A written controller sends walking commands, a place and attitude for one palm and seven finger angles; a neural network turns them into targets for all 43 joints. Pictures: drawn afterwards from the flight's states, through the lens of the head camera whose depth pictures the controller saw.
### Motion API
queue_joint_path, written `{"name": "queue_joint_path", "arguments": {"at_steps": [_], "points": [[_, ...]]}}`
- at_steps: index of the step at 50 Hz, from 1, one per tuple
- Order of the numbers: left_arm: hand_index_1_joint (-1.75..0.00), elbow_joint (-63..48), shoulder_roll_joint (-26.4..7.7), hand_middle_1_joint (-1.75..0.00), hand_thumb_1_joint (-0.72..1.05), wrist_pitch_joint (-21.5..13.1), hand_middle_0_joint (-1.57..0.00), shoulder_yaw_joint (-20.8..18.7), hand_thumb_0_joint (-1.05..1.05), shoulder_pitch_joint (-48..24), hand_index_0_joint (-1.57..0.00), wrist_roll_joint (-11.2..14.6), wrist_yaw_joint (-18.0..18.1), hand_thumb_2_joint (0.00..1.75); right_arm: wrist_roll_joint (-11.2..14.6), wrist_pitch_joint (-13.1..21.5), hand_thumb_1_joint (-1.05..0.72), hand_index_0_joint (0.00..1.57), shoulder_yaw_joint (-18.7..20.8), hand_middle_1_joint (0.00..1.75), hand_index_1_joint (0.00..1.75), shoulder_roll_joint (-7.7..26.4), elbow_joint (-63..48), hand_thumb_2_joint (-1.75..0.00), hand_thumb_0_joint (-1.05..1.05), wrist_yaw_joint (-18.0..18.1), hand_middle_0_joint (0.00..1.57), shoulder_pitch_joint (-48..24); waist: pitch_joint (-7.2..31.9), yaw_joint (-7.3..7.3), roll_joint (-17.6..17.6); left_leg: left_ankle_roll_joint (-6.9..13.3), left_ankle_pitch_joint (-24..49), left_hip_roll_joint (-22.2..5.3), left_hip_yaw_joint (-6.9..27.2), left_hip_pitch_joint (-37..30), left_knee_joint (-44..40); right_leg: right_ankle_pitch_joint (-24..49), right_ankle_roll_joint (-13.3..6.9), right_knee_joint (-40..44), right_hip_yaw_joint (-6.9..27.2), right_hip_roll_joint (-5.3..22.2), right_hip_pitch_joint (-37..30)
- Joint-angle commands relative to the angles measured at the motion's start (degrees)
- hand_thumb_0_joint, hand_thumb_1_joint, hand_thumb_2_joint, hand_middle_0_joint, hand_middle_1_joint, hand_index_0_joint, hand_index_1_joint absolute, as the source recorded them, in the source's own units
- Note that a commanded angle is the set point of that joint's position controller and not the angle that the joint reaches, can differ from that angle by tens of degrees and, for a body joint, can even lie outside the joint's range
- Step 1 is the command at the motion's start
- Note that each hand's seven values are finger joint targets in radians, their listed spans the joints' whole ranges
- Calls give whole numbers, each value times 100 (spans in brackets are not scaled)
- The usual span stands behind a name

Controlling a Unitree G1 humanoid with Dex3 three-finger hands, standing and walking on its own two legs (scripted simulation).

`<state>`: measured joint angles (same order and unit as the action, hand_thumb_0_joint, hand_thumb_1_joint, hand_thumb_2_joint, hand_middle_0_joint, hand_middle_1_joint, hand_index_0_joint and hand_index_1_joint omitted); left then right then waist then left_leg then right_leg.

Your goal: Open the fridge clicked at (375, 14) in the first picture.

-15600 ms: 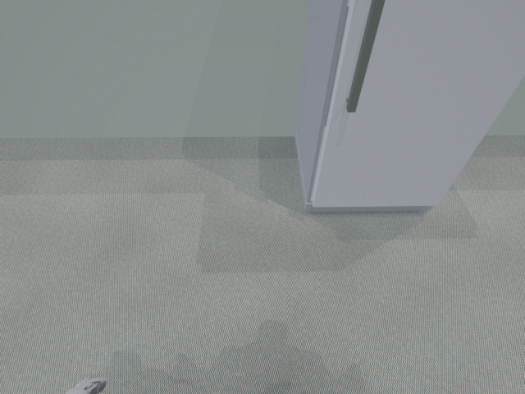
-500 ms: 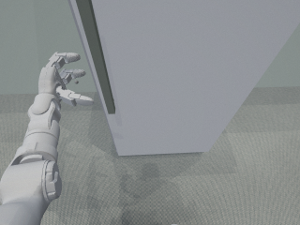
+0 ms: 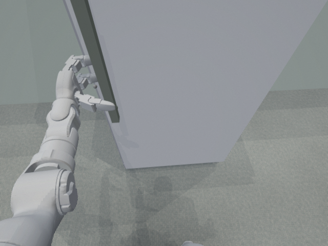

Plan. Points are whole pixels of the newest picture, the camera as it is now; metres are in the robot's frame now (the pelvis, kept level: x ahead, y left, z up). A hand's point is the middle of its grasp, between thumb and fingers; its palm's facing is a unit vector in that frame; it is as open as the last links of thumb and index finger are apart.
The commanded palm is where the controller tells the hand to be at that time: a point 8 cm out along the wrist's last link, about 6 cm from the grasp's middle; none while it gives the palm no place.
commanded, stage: feel for the door with the fingertips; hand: left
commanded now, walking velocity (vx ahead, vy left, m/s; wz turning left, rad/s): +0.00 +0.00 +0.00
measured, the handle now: (103, 69) +0.55 +0.14 +0.11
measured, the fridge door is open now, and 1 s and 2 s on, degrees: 0 0 0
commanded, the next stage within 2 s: slide the fingers in behind the handle in 0.44 s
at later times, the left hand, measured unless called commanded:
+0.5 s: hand (93, 79) +0.50 +0.16 +0.12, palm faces +0.04 -1.00 -0.01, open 13.8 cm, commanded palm +0.48 +0.21 +0.12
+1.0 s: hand (91, 84) +0.48 +0.16 +0.12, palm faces +0.04 -1.00 +0.00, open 14.0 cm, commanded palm +0.45 +0.21 +0.12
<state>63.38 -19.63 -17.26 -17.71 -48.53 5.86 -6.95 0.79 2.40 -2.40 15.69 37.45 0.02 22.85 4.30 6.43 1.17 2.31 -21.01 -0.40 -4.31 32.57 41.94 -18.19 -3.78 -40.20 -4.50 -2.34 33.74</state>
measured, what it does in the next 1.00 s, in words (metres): stands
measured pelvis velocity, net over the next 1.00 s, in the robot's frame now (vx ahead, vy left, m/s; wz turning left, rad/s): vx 0.01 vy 0.00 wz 0.00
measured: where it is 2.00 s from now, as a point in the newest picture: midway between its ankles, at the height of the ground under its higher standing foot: outside the picture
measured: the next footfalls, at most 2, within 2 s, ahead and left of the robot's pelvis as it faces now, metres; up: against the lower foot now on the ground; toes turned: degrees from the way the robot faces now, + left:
none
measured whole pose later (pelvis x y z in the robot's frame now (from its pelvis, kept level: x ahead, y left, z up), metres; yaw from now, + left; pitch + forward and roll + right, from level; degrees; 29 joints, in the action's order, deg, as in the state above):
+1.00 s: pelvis +0.01 +0.00 +0.00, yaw +0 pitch +12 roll -1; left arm 61.5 -19.8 -17.9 -17.6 -47.4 6.9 -7.8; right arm 0.7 1.6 -1.8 15.7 37.5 -0.5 24.3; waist 5.2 6.1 1.6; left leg 2.5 -21.7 -0.5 -4.1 33.4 42.5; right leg -18.4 -3.5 -40.0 -4.4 -2.6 34.2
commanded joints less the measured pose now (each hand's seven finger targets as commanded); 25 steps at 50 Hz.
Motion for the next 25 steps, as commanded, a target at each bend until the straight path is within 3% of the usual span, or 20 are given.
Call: {"name": "queue_joint_path", "arguments": {"at_steps": [1,4,5,6,8,9,11,14,18,23,25], "points": [[-120,-1360,-1579,-120,-50,-479,-30,-221,0,-3079,-30,7,91,30,18,178,-90,20,333,30,30,866,-432,-90,0,104,20,462,2238,25,97,32,1349,119,467,-705,-402,1966,223,380,613,80,-1414],[-120,-1208,-1514,-120,-50,-498,-30,-199,0,-3101,-30,11,50,30,6,210,-90,20,335,30,30,869,-376,-90,0,101,20,516,2265,49,109,20,1372,113,478,-754,-365,1986,218,371,605,71,-1354],[-120,-1122,-1687,-120,-50,-503,-30,-371,0,-2980,-30,33,39,30,7,202,-90,20,347,30,30,896,-383,-90,0,115,20,563,2325,15,-68,42,1507,114,471,-717,-330,2135,217,340,602,61,-1454],[-120,-1088,-1625,-120,-50,-481,-30,-288,0,-2944,-30,35,-12,30,11,198,-90,20,327,30,30,885,-384,-90,0,110,20,546,2339,8,92,22,1520,117,460,-708,-348,2168,220,337,609,71,-1451],[-120,-846,-1402,-120,-50,-401,-30,-89,0,-3028,-30,45,-91,30,22,196,-90,20,329,30,30,887,-339,-90,0,108,20,570,2059,131,-28,29,1357,108,455,-599,-348,2022,231,395,586,71,-1261],[-120,-717,-1445,-120,-50,-351,-30,-128,0,-3004,-30,52,-109,30,29,195,-90,20,322,30,30,906,-337,-90,0,106,20,592,1935,123,-70,28,1218,102,466,-507,-368,1878,231,421,592,74,-1195],[-120,-759,-1607,-120,-50,-352,-30,-228,0,-3167,-30,65,-119,30,19,189,-90,20,320,30,30,937,-350,-90,0,121,20,623,2073,126,28,32,1207,116,474,-498,-358,1839,227,400,600,79,-1216],[-120,-858,-1583,-120,-50,-407,-30,-209,0,-3251,-30,40,-131,30,2,199,-90,20,345,30,30,919,-348,-90,0,102,20,680,2322,127,130,27,1398,116,477,-615,-284,2001,226,346,615,75,-1252],[-120,-786,-1585,-120,-50,-416,-30,-189,0,-3312,-30,39,-131,30,-11,168,-90,20,346,30,30,941,-311,-90,0,75,20,756,2307,180,59,29,1530,94,509,-637,-243,2080,231,313,587,56,-1146],[-120,-796,-1637,-120,-50,-419,-30,-196,0,-3590,-30,-19,-44,30,-29,149,-90,20,356,30,30,944,-289,-90,0,60,20,799,2363,244,216,31,1464,99,526,-673,-218,1957,240,324,587,50,-1033],[-120,-684,-1700,-120,-50,-400,-30,-231,0,-3618,-30,-27,-40,30,-31,138,-90,20,343,30,30,956,-295,-90,0,69,20,844,2242,278,48,54,1439,100,531,-541,-218,1963,238,322,576,44,-1060]]}}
